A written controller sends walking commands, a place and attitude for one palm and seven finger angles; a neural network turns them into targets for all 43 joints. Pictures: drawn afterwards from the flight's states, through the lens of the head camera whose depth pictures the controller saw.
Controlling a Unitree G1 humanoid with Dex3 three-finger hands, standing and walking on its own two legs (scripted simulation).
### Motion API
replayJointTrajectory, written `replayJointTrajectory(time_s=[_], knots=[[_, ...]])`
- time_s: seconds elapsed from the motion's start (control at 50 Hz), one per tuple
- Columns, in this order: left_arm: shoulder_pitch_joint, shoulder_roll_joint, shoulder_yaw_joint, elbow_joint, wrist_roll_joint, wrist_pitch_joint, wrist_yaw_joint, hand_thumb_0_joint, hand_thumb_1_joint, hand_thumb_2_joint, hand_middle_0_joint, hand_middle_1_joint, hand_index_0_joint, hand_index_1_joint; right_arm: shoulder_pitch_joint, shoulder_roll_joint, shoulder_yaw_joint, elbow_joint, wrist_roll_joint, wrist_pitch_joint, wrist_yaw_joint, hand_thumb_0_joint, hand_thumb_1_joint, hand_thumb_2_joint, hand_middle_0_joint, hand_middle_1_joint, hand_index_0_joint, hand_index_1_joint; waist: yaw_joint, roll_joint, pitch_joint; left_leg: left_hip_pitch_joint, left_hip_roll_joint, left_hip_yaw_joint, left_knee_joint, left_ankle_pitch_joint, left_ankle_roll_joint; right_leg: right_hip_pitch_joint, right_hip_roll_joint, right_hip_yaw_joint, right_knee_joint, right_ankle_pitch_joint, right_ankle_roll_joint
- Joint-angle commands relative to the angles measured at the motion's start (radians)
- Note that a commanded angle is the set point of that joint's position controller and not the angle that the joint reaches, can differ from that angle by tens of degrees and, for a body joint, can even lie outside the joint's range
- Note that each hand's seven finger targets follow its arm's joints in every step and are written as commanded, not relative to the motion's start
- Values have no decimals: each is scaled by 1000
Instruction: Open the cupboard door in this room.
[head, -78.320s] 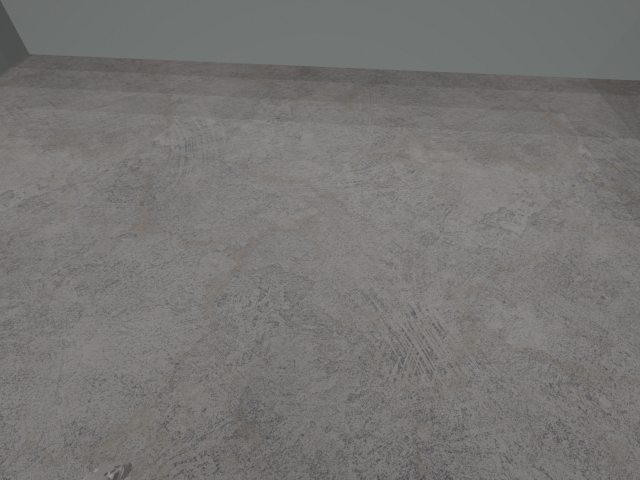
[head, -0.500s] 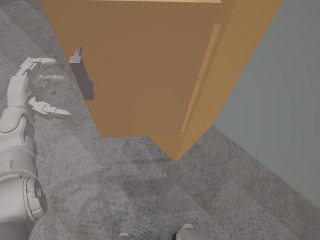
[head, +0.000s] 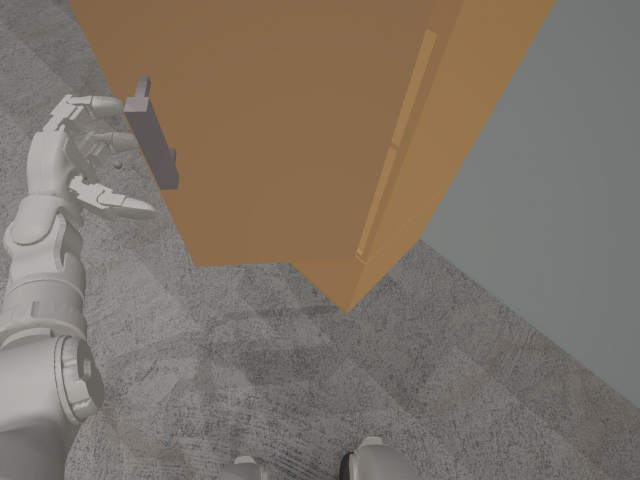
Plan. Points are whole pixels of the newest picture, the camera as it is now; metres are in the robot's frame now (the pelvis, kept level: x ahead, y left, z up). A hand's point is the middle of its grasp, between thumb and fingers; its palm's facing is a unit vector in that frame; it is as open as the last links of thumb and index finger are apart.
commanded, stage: slide the fingers in behind the handle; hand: left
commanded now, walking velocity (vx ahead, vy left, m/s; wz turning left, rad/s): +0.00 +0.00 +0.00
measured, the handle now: (157, 135) +0.52 +0.19 +0.09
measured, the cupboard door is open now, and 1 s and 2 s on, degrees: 49 49 49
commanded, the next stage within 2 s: close the thumb around the handle in 1.32 s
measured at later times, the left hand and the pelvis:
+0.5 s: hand (143, 171) +0.46 +0.19 +0.09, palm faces +0.04 -1.00 +0.00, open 14.0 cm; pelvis +0.00 -0.01 +0.00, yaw +0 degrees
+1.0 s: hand (164, 171) +0.46 +0.17 +0.10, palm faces +0.05 -1.00 +0.00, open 14.1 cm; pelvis -0.01 -0.01 +0.00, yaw +0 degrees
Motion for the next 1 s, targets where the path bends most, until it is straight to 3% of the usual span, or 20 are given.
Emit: replayJointTrajectory(time_s=[0.0, 0.06, 0.14, 0.16, 0.2, 0.22, 0.26, 0.3, 0.42, 0.46, 0.5, 0.6, 0.62, 0.66, 0.7, 0.76, 0.8, 0.86, 0.92, 0.98], knots=[[-397, 286, 29, -228, 16, -63, 26, 0, -500, 300, -300, -1200, -300, -1200, 119, -164, -69, -76, 0, -25, -11, 0, -900, -900, 200, 300, 200, 300, 4, 115, -420, 178, -25, -47, -125, 401, -2, 300, 52, 22, -44, 299, -32], [-380, 230, -2, -251, 1, -70, 22, 0, -500, 300, -300, -1200, -300, -1200, 120, -161, -73, -79, 1, -26, -7, 0, -900, -900, 200, 300, 200, 300, -4, 105, -416, 211, -21, -48, -123, 427, -2, 291, 58, 17, -49, 306, -35], [-367, 218, 11, -257, -22, -67, 24, 0, -500, 300, -300, -1200, -300, -1200, 111, -161, -76, -76, 4, -28, -7, 0, -900, -900, 200, 300, 200, 300, 4, 92, -418, 201, -23, -40, -131, 411, -2, 313, 56, 21, -57, 316, -32], [-358, 233, 22, -274, -23, -71, 29, 0, -500, 300, -300, -1200, -300, -1200, 113, -162, -75, -82, 3, -29, -8, 0, -900, -900, 200, 300, 200, 300, 13, 99, -425, 208, -24, -45, -129, 435, -3, 320, 57, 19, -50, 327, -37], [-344, 189, -8, -285, -17, -70, 40, 0, -500, 300, -300, -1200, -300, -1200, 107, -153, -76, -80, 4, -30, -4, 0, -900, -900, 200, 300, 200, 300, 10, 101, -422, 221, -23, -41, -130, 446, -4, 311, 56, 20, -53, 334, -31], [-323, 183, -5, -269, -14, -67, 48, 0, -500, 300, -300, -1200, -300, -1200, 105, -151, -77, -80, 4, -31, -2, 0, -900, -900, 200, 300, 200, 300, 14, 96, -396, 208, -23, -39, -134, 435, -6, 307, 54, 17, -56, 326, -32], [-327, 184, -5, -281, -13, -71, 62, 0, -500, 300, -300, -1200, -300, -1200, 104, -153, -77, -84, 4, -30, -1, 0, -900, -900, 200, 300, 200, 300, 12, 58, -391, 196, -24, -41, -136, 427, -1, 325, 55, 17, -55, 331, -34], [-319, 184, 3, -277, -9, -71, 73, 0, -500, 300, -300, -1200, -300, -1200, 98, -151, -77, -84, 4, -32, 0, 0, -900, -900, 200, 300, 200, 300, 20, 63, -399, 188, -27, -36, -138, 414, -3, 336, 52, 22, -55, 332, -31], [-373, 154, -29, -287, 4, -90, 94, 0, -500, 300, -300, -1200, -300, -1200, 81, -144, -72, -79, 4, -40, -2, 0, -900, -900, 200, 300, 200, 300, 6, 71, -382, 182, -32, -32, -139, 364, -1, 329, 48, 28, -58, 310, -30], [-383, 147, -32, -266, 2, -95, 97, 0, -500, 300, -300, -1200, -300, -1200, 82, -146, -74, -76, 5, -43, -4, 0, -900, -900, 200, 300, 200, 300, -1, 46, -371, 180, -33, -35, -137, 350, 1, 323, 48, 27, -61, 297, -31], [-401, 121, -55, -258, 6, -97, 98, 0, -500, 300, -300, -1200, -300, -1200, 74, -142, -71, -72, 6, -48, -4, 0, -900, -900, 200, 300, 200, 300, 1, 74, -375, 179, -36, -34, -139, 333, -2, 314, 46, 30, -60, 284, -31], [-406, 96, -64, -263, 3, -102, 111, 0, -500, 300, -300, -1200, -300, -1200, 78, -140, -74, -63, 1, -56, -1, 0, -900, -900, 200, 300, 200, 300, 0, 66, -420, 201, -36, -36, -130, 378, -4, 322, 46, 27, -51, 319, -29], [-384, 106, -50, -247, 3, -99, 114, 0, -500, 300, -300, -1200, -300, -1200, 83, -142, -76, -61, 1, -55, 0, 0, -900, -900, 200, 300, 200, 300, 6, 34, -412, 185, -34, -35, -130, 378, -3, 335, 47, 27, -51, 327, -29], [-379, 106, -51, -248, 6, -97, 119, 0, -500, 300, -300, -1200, -300, -1200, 81, -141, -73, -68, 1, -54, 2, 0, -900, -900, 200, 300, 200, 300, 11, 58, -396, 174, -38, -31, -134, 378, -2, 339, 45, 28, -50, 330, -31], [-368, 116, -39, -274, 10, -99, 128, 0, -500, 300, -300, -1200, -300, -1200, 78, -141, -77, -72, 1, -52, 5, 0, -900, -900, 200, 300, 200, 300, 20, 50, -425, 174, -38, -28, -135, 376, -1, 357, 45, 32, -49, 337, -29], [-351, 128, -20, -273, 4, -104, 138, 0, -500, 300, -300, -1200, -300, -1200, 77, -141, -76, -77, 0, -54, 5, 0, -900, -900, 200, 300, 200, 300, 24, 7, -402, 134, -42, -20, -141, 333, 4, 392, 45, 39, -59, 326, -29], [-375, 89, -61, -280, 12, -107, 138, 0, -500, 300, -300, -1200, -300, -1200, 67, -134, -74, -74, 4, -55, 4, 0, -900, -900, 200, 300, 200, 300, 12, 46, -387, 144, -43, -19, -145, 322, 1, 366, 43, 38, -60, 312, -29], [-372, 103, -46, -266, 10, -114, 145, 0, -500, 300, -300, -1200, -300, -1200, 75, -141, -77, -70, 2, -59, 2, 0, -900, -900, 200, 300, 200, 300, 8, 9, -384, 139, -41, -20, -147, 295, 5, 366, 46, 38, -68, 285, -28], [-393, 59, -85, -264, 16, -118, 143, 0, -500, 300, -300, -1200, -300, -1200, 70, -135, -77, -63, 4, -64, 3, 0, -900, -900, 200, 300, 200, 300, 8, 62, -384, 164, -42, -23, -148, 295, -1, 335, 44, 35, -65, 273, -32], [-400, 63, -84, -256, 17, -121, 150, 0, -500, 300, -300, -1200, -300, -1200, 78, -140, -80, -55, 2, -66, 4, 0, -900, -900, 200, 300, 200, 300, 0, 30, -392, 170, -39, -30, -143, 300, 0, 321, 46, 32, -64, 266, -29]])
